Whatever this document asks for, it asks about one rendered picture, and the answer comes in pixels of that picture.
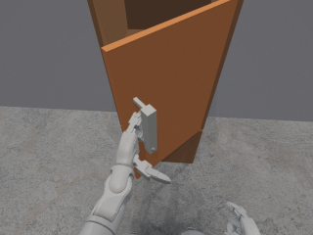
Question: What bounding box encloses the handle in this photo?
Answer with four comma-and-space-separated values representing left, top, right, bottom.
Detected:
133, 97, 157, 154

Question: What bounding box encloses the right robot hand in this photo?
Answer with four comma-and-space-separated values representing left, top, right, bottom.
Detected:
224, 201, 261, 235

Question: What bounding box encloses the cupboard door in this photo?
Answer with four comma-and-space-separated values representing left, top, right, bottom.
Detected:
101, 0, 238, 179

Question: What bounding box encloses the left robot hand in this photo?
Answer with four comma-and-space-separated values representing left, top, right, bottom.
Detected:
115, 110, 171, 184

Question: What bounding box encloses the left robot forearm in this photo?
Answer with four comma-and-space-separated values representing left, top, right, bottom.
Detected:
78, 164, 135, 235

